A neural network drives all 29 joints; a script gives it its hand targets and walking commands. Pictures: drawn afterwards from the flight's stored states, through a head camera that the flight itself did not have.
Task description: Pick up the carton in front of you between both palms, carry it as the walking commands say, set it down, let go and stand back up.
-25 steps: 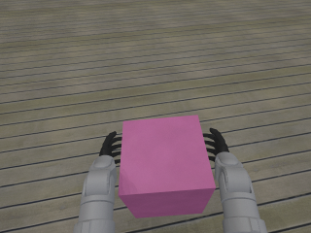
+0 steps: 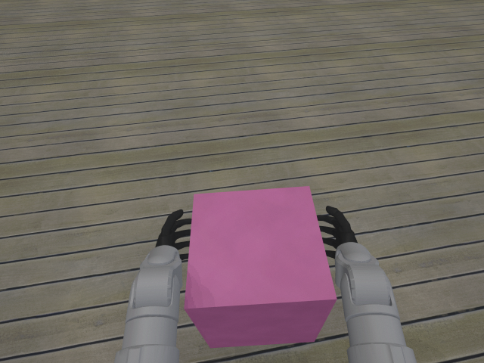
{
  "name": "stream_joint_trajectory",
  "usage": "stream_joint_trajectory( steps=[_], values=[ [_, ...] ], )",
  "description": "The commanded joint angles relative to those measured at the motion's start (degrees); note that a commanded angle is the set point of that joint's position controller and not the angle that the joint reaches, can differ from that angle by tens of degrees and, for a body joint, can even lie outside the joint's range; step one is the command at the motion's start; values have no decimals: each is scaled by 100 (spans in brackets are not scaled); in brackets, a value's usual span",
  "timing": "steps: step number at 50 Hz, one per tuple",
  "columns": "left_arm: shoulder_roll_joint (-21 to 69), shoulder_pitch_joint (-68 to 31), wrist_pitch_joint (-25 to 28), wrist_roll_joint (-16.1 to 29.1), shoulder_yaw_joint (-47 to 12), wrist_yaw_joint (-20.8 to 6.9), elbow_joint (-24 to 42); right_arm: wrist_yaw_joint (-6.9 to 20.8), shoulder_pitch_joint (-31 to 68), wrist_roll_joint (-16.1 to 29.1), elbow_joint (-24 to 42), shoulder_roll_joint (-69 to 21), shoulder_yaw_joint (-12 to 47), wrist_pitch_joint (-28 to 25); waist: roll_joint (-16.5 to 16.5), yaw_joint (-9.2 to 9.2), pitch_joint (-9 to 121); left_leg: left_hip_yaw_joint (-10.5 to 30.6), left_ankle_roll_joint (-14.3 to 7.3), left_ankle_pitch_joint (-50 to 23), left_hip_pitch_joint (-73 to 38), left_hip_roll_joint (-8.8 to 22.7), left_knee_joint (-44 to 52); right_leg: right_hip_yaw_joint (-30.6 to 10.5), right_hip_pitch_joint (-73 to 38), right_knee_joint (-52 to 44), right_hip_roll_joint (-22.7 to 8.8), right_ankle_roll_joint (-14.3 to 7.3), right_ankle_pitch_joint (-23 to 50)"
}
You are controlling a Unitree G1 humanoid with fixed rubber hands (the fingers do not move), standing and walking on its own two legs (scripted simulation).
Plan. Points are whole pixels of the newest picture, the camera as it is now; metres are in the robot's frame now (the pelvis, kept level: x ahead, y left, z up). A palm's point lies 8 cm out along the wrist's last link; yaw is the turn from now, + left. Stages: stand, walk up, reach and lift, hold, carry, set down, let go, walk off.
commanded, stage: hold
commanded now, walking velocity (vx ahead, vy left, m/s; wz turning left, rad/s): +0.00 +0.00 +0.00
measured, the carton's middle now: (257, 271) +0.29 +0.00 -0.05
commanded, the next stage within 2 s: set down in 0.60 s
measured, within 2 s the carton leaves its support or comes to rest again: neither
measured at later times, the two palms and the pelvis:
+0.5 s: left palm (174, 262) +0.26 +0.13 +0.05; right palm (365, 264) +0.25 -0.17 +0.05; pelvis -0.04 -0.01 -0.01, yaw -2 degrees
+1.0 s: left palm (188, 254) +0.31 +0.12 -0.02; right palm (348, 255) +0.30 -0.17 -0.02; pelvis -0.03 -0.01 -0.02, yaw -2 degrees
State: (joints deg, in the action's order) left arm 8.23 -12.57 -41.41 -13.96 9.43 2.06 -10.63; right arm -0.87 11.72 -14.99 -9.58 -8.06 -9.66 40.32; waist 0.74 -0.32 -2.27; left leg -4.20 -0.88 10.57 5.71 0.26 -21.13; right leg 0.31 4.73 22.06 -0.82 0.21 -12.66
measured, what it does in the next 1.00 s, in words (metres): stands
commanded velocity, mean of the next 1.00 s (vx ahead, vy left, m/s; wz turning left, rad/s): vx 0.00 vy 0.00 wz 0.00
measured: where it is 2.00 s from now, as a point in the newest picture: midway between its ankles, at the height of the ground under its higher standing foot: outside the picture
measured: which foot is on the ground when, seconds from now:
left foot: down 0.00-1.00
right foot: down 0.00-1.00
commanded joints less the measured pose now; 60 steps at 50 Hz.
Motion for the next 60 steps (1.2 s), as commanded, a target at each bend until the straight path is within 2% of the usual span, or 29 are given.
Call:
stream_joint_trajectory(
  steps=[1,2,5,12,13,15,16,21,22,24,26,27,28,29,34,35,37,38,40,41,49,50,52,53,54,55,56,58,60],
  values=[
    [5211,-2439,248,1337,-2832,-1326,335,1341,2341,1239,107,-5079,2753,-229,75,62,1677,1023,26,-2085,-1170,-389,-34,-699,19,-156,573,-165,1724],
    [5262,-2440,232,1241,-2644,-1351,-42,1336,2392,1173,-38,-5115,2676,-208,52,90,1438,1008,-8,-1283,-1241,-343,2,-678,355,-271,547,-190,855],
    [5408,-3001,264,1325,-2808,-1416,180,1426,2574,1211,-166,-5270,2563,-247,-319,225,1527,902,36,-1137,-1251,-345,18,-686,304,-288,472,-255,914],
    [5520,-2928,189,1042,-2282,-1582,-585,1635,3341,1163,-476,-5396,2412,-229,75,-34,1030,919,-64,-169,-815,-293,163,-575,501,-460,458,-260,-96],
    [5416,-3271,238,1018,-2250,-1630,-506,1632,3161,1034,-774,-5412,2233,-226,-166,219,1042,827,-19,181,-786,-359,113,-704,502,-466,383,-301,-225],
    [5374,-3230,264,1048,-2221,-1694,-728,1677,3428,1086,-884,-5535,2263,-230,357,-6,850,778,-104,262,-735,-411,98,-594,631,-553,346,-234,-627],
    [5521,-3573,307,1081,-2273,-1713,-471,1672,3321,1027,-821,-5520,2293,-300,226,200,991,719,-36,187,-842,-453,-44,-710,714,-686,237,-334,-720],
    [5531,-3884,316,997,-2162,-1788,-829,1791,3681,1009,-1449,-5579,1980,-294,170,119,879,826,-40,1085,-594,-388,134,-590,812,-573,338,-348,-1329],
    [5613,-4067,320,1092,-2168,-1834,-895,1795,3660,959,-1269,-5485,2018,-327,-18,316,1085,855,-16,1235,-653,-381,167,-611,672,-583,358,-326,-1271],
    [5651,-3750,266,909,-1879,-1813,-1292,1787,4108,1012,-1172,-5492,1967,-334,42,33,1053,991,-82,1268,-241,-284,149,-670,336,-449,257,-335,-1321],
    [5644,-3996,284,978,-2042,-1800,-991,1855,3970,1098,-1295,-5625,2044,-325,-264,54,1079,799,7,1139,-331,-363,191,-666,379,-496,329,-318,-1047],
    [5693,-3987,262,986,-2017,-1786,-1181,1804,3919,979,-1482,-5439,1893,-253,16,147,767,868,-43,1019,-184,-324,144,-640,349,-543,266,-318,-1122],
    [5561,-3711,238,826,-1807,-1771,-1276,1829,4108,1049,-1324,-5485,1915,-265,157,-102,769,903,-103,1044,-501,-306,170,-548,751,-455,341,-275,-1246],
    [5726,-3978,234,921,-1904,-1769,-1211,1822,4052,1057,-1321,-5506,1905,-272,-80,156,981,837,-23,908,-683,-350,74,-621,632,-488,281,-291,-1081],
    [5467,-3723,240,668,-1504,-1712,-1566,1719,4137,942,-1494,-5461,1757,-252,129,-97,713,893,-99,917,-774,-299,92,-570,839,-393,345,-187,-1032],
    [5611,-3761,286,830,-1836,-1678,-1291,1733,3821,825,-1622,-5331,1583,-309,-73,174,780,943,-23,508,-551,-237,119,-568,613,-344,405,-259,-542],
    [5569,-3992,348,709,-1621,-1598,-1205,1666,3972,741,-1483,-5208,1435,-415,-492,113,751,842,-10,49,-281,-290,25,-634,373,-216,335,-306,22],
    [5570,-4000,447,626,-1360,-1542,-1423,1656,4122,676,-1558,-5283,1403,-511,-161,113,1021,975,-29,72,-573,-258,-15,-618,578,-69,403,-252,-26],
    [5495,-4250,623,469,-1008,-1495,-1704,1602,4292,461,-1742,-4956,1034,-728,-301,276,910,893,28,316,-500,-329,-201,-589,854,39,448,-318,-296],
    [5313,-3850,701,421,-897,-1461,-1885,1586,4140,327,-1968,-4879,786,-788,38,131,926,1044,-44,243,-393,-225,-197,-486,991,154,497,-276,-301],
    [4438,-4035,2078,-159,-264,-1067,-1902,1467,4018,-303,-2572,-3995,76,-2010,-130,131,1425,926,55,-1037,946,-486,-1049,-528,1854,932,648,-233,894],
    [4345,-3914,2217,-267,-290,-1096,-2194,1438,3965,-317,-2195,-3953,166,-2242,-175,278,1780,852,96,-1000,914,-569,-1201,-536,1990,1158,648,-152,984],
    [4304,-3808,2600,-297,-170,-1025,-2164,1460,4198,-222,-2382,-3940,334,-2546,-74,-11,2156,912,114,-1397,1209,-568,-1493,-480,2493,1398,696,-156,882],
    [4382,-3800,2741,-209,-414,-1033,-2257,1426,4082,-326,-2598,-3838,351,-2694,78,241,2227,961,76,-1459,1641,-565,-1749,-493,2699,1552,697,-143,1132],
    [4466,-3870,2860,-168,-507,-1034,-2284,1449,3887,-210,-2661,-3918,473,-2801,-200,195,2469,880,116,-1259,1713,-632,-1905,-555,2766,1764,633,-136,1062],
    [4321,-3900,3013,-134,-621,-1037,-2128,1452,3893,-151,-2616,-4287,600,-2870,290,185,2814,867,47,-1342,1680,-644,-1954,-417,2996,1884,740,14,1124],
    [4611,-3653,3112,-167,-662,-1066,-2457,1447,4152,-104,-2417,-3995,812,-3039,-113,14,3098,831,131,-1670,2232,-732,-2210,-517,2879,2092,685,-60,1488],
    [4730,-4029,3405,239,-1421,-1041,-1855,1448,3881,217,-2580,-4575,1360,-3207,234,108,4260,882,115,-2267,2200,-727,-2601,-612,2950,2429,702,-8,2273],
    [4994,-4117,3609,407,-1802,-941,-1738,1398,4545,590,-2114,-4567,1957,-3474,137,-149,5250,870,180,-2723,2392,-764,-2994,-640,3262,2888,748,15,2564]
  ],
)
